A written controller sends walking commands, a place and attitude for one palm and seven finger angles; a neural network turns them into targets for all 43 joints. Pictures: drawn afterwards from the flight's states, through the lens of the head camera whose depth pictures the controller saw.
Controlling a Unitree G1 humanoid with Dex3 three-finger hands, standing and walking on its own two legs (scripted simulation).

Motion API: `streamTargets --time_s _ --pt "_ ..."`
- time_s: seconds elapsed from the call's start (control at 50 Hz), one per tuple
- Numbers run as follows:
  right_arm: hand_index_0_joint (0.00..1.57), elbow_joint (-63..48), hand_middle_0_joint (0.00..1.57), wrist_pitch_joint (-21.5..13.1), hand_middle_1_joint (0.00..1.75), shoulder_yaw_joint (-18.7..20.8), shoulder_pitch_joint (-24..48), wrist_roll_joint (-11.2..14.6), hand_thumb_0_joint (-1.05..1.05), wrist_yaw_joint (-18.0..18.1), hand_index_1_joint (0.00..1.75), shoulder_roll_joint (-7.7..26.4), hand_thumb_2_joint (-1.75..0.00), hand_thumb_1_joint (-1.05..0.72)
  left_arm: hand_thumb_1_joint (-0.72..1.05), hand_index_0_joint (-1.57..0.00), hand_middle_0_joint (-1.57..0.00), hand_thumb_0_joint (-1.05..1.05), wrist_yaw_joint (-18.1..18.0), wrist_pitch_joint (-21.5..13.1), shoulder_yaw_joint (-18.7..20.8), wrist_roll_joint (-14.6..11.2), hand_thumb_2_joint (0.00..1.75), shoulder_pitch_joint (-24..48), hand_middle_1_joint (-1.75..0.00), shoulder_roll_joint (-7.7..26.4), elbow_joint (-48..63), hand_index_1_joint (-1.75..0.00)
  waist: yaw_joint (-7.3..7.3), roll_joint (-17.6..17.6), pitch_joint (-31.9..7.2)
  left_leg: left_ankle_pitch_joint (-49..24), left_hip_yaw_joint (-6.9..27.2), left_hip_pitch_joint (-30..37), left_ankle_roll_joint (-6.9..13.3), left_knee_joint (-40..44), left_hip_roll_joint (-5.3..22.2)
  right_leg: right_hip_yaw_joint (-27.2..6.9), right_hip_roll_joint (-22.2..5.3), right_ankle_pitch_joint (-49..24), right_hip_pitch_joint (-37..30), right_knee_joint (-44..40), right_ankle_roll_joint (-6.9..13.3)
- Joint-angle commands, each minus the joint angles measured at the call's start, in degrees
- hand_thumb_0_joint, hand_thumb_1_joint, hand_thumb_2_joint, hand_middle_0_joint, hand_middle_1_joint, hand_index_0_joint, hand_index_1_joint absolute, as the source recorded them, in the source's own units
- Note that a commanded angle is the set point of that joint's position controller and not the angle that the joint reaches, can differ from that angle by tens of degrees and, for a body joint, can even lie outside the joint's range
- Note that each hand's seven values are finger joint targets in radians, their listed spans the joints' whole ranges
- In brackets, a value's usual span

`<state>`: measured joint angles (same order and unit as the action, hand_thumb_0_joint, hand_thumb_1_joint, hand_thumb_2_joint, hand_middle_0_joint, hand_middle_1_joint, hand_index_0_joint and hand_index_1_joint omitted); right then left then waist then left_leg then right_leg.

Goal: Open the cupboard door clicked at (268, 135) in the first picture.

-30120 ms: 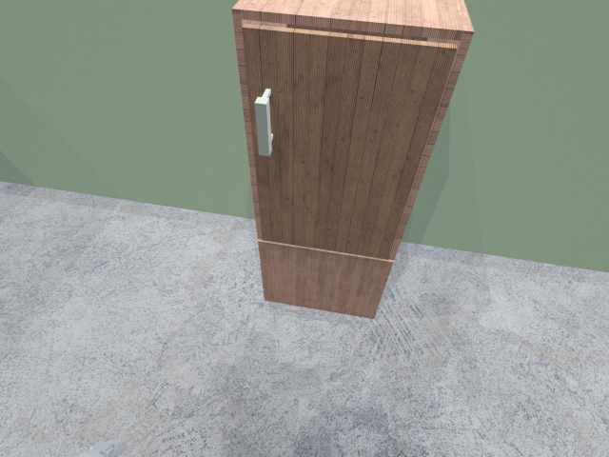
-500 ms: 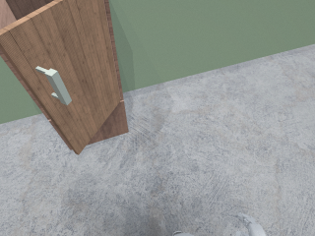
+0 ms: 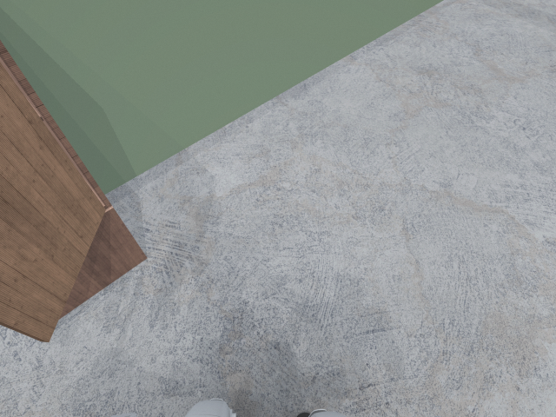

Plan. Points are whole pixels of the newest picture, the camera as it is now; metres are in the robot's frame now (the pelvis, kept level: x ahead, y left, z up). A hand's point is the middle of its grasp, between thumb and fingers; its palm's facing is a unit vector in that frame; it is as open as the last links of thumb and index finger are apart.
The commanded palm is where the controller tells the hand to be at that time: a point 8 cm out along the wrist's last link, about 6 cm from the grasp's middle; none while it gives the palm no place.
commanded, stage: walk to a spot facing it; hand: left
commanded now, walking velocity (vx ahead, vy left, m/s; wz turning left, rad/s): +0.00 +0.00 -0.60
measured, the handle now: out of the picture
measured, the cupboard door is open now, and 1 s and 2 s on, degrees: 43 43 43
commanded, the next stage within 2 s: turn to face it in 1.56 s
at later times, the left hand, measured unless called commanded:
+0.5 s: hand (183, 394) +0.16 +0.16 -0.16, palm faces -0.25 -0.94 -0.22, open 7.4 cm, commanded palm none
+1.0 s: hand (311, 231) +0.48 -0.05 -0.16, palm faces -0.58 -0.78 -0.24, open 7.4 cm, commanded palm none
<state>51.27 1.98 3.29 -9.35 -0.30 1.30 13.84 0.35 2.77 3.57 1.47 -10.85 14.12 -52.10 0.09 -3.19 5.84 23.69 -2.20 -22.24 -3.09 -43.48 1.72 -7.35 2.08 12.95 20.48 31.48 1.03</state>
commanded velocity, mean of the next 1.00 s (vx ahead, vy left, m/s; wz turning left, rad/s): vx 0.29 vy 0.00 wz -0.51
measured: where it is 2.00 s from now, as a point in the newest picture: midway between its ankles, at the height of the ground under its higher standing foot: (391, 301)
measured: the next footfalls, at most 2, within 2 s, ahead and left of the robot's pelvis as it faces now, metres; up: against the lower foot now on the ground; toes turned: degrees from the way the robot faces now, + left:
left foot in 0.06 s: +0.05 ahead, +0.15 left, +0.00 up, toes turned +0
right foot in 0.30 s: +0.05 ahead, -0.14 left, +0.00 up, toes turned -14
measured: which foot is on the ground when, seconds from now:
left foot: up 0.00-0.04, down 0.06-0.28, up 0.30-0.58, down 0.60-0.96, up 0.98-1.00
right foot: down 0.00-0.04, up 0.06-0.28, down 0.30-0.60, up 0.62-0.94, down 0.96-1.00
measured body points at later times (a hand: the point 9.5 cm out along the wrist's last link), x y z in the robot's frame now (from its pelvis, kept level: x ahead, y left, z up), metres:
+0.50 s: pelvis +0.07 -0.03 +0.00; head +0.11 -0.03 +0.45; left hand +0.17 +0.21 -0.14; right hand +0.08 -0.30 -0.13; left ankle +0.13 +0.11 -0.69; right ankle +0.01 -0.13 -0.74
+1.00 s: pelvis +0.23 -0.13 -0.02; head +0.26 -0.16 +0.43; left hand +0.51 -0.01 -0.14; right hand +0.02 -0.28 -0.17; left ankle +0.20 +0.08 -0.70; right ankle +0.24 -0.24 -0.74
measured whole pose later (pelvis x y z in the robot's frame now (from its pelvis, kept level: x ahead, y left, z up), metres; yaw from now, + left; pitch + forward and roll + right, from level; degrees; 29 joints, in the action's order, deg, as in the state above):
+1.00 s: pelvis +0.23 -0.13 -0.02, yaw -34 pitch +1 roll +1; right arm 60.8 -0.6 2.1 -25.5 -1.4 0.0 12.2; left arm 3.0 -2.4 4.2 1.4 -3.9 14.1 -51.1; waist 2.9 -0.3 4.3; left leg 29.5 -9.1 -10.3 -3.4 -49.6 8.6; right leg 5.8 -1.9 12.7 25.7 38.4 4.7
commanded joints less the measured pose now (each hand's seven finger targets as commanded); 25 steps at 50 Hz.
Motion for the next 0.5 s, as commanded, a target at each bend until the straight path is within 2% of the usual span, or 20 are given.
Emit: streamTargets --time_s 0.0,0.02,0.04,0.06,0.08,0.12,0.16,0.18,0.2,0.22,0.24,0.26,0.28,0.3,0.32,0.34,0.36,0.42,0.46,0.48 --pt "0.2 -1.17 0.2 -2.31 0.3 1.28 -9.63 -0.29 0.0 1.04 0.3 7.92 -0.9 -0.9 0.9 -0.2 -0.2 0.0 -0.47 -0.59 2.32 -0.82 0.9 2.4 -0.3 7.5 5.32 -0.3 3.18 5.4 -9.92 -4.79 8.57 18.74 2.78 23.56 7.23 -8.47 -4.11 2.58 8.3 -0.3 2.09" --pt "0.2 -1.93 0.2 -2.8 0.3 2.42 -9.53 -1.37 0.0 1.3 0.3 13.92 -0.9 -0.9 0.9 -0.2 -0.2 0.0 0.24 -0.52 1.69 -1.37 0.9 1.41 -0.3 4.29 6.4 -0.3 2.67 22.57 -9.21 -5.09 25.65 20.29 8.71 30.51 22.42 2.03 2.78 17.36 15.9 14.35 -1.69" --pt "0.2 -2.24 0.2 -2.82 0.3 2.51 -9.72 -1.63 0.0 1.67 0.3 14.65 -0.9 -0.9 0.9 -0.2 -0.2 0.0 0.47 -0.72 2.03 -0.67 0.9 4.0 -0.3 6.72 6.74 -0.3 3.37 17.63 -8.08 -13.22 27.34 16.42 13.52 30.22 27.44 3.22 0.1 21.79 15.1 25.59 -2.38" --pt "0.2 -3.89 0.2 -2.9 0.3 2.01 -7.06 -1.65 0.0 1.87 0.3 13.39 -0.9 -0.9 0.9 -0.2 -0.2 0.0 0.84 -1.2 2.16 -0.62 0.9 3.59 -0.3 6.73 7.54 -0.3 1.35 9.64 -7.11 -20.04 23.42 13.03 14.97 27.74 26.6 3.34 -2.49 19.26 12.76 29.44 -2.93" --pt "0.2 -3.71 0.2 -3.18 0.3 1.83 -5.55 -2.19 0.0 1.55 0.3 12.15 -0.9 -0.9 0.9 -0.2 -0.2 0.0 1.2 -0.99 2.45 -0.09 0.9 2.65 -0.3 5.3 6.14 -0.3 0.39 9.91 -7.98 -25.38 18.26 12.65 13.82 26.36 22.64 5.36 -1.34 18.26 12.17 31.22 -3.16" --pt "0.2 -3.69 0.2 -2.92 0.3 1.44 -3.58 -2.12 0.0 1.46 0.3 10.4 -0.9 -0.9 0.9 -0.2 -0.2 0.0 1.81 -0.47 2.25 -0.32 0.9 3.29 -0.3 4.43 5.48 -0.3 -0.36 17.8 -5.97 -33.16 6.5 11.2 10.32 22.99 17.39 7.78 -2.79 16.02 9.61 27.68 -3.58" --pt "0.2 -3.58 0.2 -2.67 0.3 1.43 -4.03 -2.39 0.0 1.31 0.3 10.22 -0.9 -0.9 0.9 -0.2 -0.2 0.0 2.37 -0.71 1.72 -0.45 0.9 2.88 -0.3 2.78 5.92 -0.3 0.11 18.82 -7.24 -28.64 1.12 12.51 8.06 20.71 15.57 11.52 -2.16 15.4 4.96 17.67 -3.13" --pt "0.2 -3.01 0.2 -2.6 0.3 1.73 -5.54 -2.38 0.0 1.09 0.3 10.86 -0.9 -0.9 0.9 -0.2 -0.2 0.0 2.65 -1.07 1.62 -0.45 0.9 3.31 -0.3 2.73 5.86 -0.3 0.91 18.23 -8.67 -24.02 0.95 13.51 7.52 19.84 15.44 13.05 -1.26 15.13 2.64 13.23 -2.72" --pt "0.2 -2.58 0.2 -2.52 0.3 1.95 -6.54 -2.18 0.0 0.86 0.3 11.21 -0.9 -0.9 0.9 -0.2 -0.2 0.0 2.84 -1.47 1.63 -0.45 0.9 2.77 -0.3 2.84 5.61 -0.3 0.86 16.49 -9.42 -18.8 0.68 13.35 6.96 18.33 15.52 13.96 -0.72 13.42 -0.72 7.67 -2.24" --pt "0.2 -2.59 0.2 -2.38 0.3 2.16 -6.16 -1.87 0.0 0.6 0.3 11.66 -0.9 -0.9 0.9 -0.2 -0.2 0.0 2.89 -1.74 1.9 -0.42 0.9 0.21 -0.3 3.49 4.6 -0.3 -0.43 14.26 -9.83 -12.09 -0.82 10.34 5.68 15.53 14.89 15.13 0.27 8.73 -6.41 2.0 -1.69" --pt "0.2 -2.93 0.2 -2.35 0.3 2.1 -4.87 -1.43 0.0 0.27 0.3 10.57 -0.9 -0.9 0.9 -0.2 -0.2 0.0 2.62 -2.15 2.72 -0.3 0.9 -4.54 -0.3 5.56 2.94 -0.3 -2.97 8.28 -9.91 -4.25 -3.34 2.83 3.67 8.23 12.38 12.4 -0.81 6.25 -16.01 -5.25 -0.28" --pt "0.2 -4.93 0.2 -2.36 0.3 1.47 -2.99 -0.46 0.0 -0.35 0.3 6.05 -0.9 -0.9 0.9 -0.2 -0.2 0.0 1.71 -2.94 4.08 0.43 0.9 -9.52 -0.3 12.16 1.56 -0.3 -5.47 -11.02 -9.35 8.73 -9.3 -12.76 0.12 -7.38 5.18 -10.56 -14.46 12.12 -25.84 -15.11 5.44" --pt "0.2 -8.22 0.2 -2.45 0.3 0.69 3.86 -0.64 0.0 -0.61 0.3 5.02 -0.9 -0.9 0.9 -0.2 -0.2 0.0 0.6 -2.82 4.96 -0.28 0.9 -13.22 -0.3 16.68 0.87 -0.3 -9.43 -18.47 -6.17 17.19 -3.44 -22.46 -0.48 -19.15 1.96 -28.63 -24.4 9.42 -23.8 -19.86 12.04" --pt "0.2 -8.87 0.2 -2.76 0.3 0.84 5.42 -0.64 0.0 -0.89 0.3 6.61 -0.9 -0.9 0.9 -0.2 -0.2 0.0 0.06 -3.17 4.9 -0.48 0.9 -12.54 -0.3 15.95 1.33 -0.3 -8.17 -13.33 -3.09 10.38 3.15 -25.85 0.15 -23.38 4.68 -26.36 -24.25 12.3 -22.72 -20.26 14.39" --pt "0.2 -8.59 0.2 -3.18 0.3 1.13 3.56 -0.36 0.0 -1.48 0.3 6.7 -0.9 -0.9 0.9 -0.2 -0.2 0.0 -0.08 -3.25 4.42 -0.33 0.9 -8.09 -0.3 14.63 2.45 -0.3 -5.02 -10.95 -3.31 7.42 3.08 -22.85 -0.09 -22.79 6.19 -25.83 -23.13 22.71 -17.14 -20.73 14.48" --pt "0.2 -7.18 0.2 -3.12 0.3 1.47 3.98 -0.8 0.0 -1.51 0.3 6.87 -0.9 -0.9 0.9 -0.2 -0.2 0.0 -0.3 -3.68 3.79 -0.02 0.9 -5.13 -0.3 11.72 2.9 -0.3 -3.41 -9.41 -2.77 3.54 3.29 -19.73 -0.48 -21.63 5.46 -21.72 -18.65 17.0 -13.27 -19.41 12.2" --pt "0.2 -6.16 0.2 -3.01 0.3 1.63 3.31 -1.01 0.0 -1.76 0.3 6.25 -0.9 -0.9 0.9 -0.2 -0.2 0.0 -0.54 -4.03 3.49 0.05 0.9 -3.52 -0.3 10.71 3.01 -0.3 -2.35 -7.99 -3.79 1.23 2.95 -15.88 -0.62 -19.16 5.58 -16.58 -17.27 9.99 -11.82 -17.86 11.35" --pt "0.2 -5.9 0.2 -3.17 0.3 1.03 3.13 -0.75 0.0 -2.22 0.3 3.22 -0.9 -0.9 0.9 -0.2 -0.2 0.0 -0.1 -5.0 3.34 -0.02 0.9 -4.16 -0.3 10.61 2.1 -0.3 -1.51 -4.64 -3.85 -1.88 0.22 -8.84 -1.04 -7.17 3.44 -11.76 -14.79 -0.3 -8.85 -16.43 11.05" --pt "0.2 -5.68 0.2 -3.71 0.3 1.03 2.47 -0.58 0.0 -2.37 0.3 2.17 -0.9 -0.9 0.9 -0.2 -0.2 0.0 0.11 -5.03 3.53 0.18 0.9 -4.9 -0.3 11.13 1.42 -0.3 -1.66 -3.59 -4.99 -2.54 -1.31 -3.94 -0.77 0.06 1.42 -11.95 -13.8 0.88 -8.91 -15.31 10.67" --pt "0.2 -5.33 0.2 -4.01 0.3 0.93 0.73 -0.52 0.0 -2.3 0.3 2.38 -0.9 -0.9 0.9 -0.2 -0.2 0.0 0.3 -4.9 3.68 0.14 0.9 -4.38 -0.3 11.44 1.46 -0.3 -0.9 -4.98 -5.93 -4.01 -1.65 -0.16 -0.49 3.44 0.55 -11.6 -12.95 3.57 -7.51 -14.68 10.22"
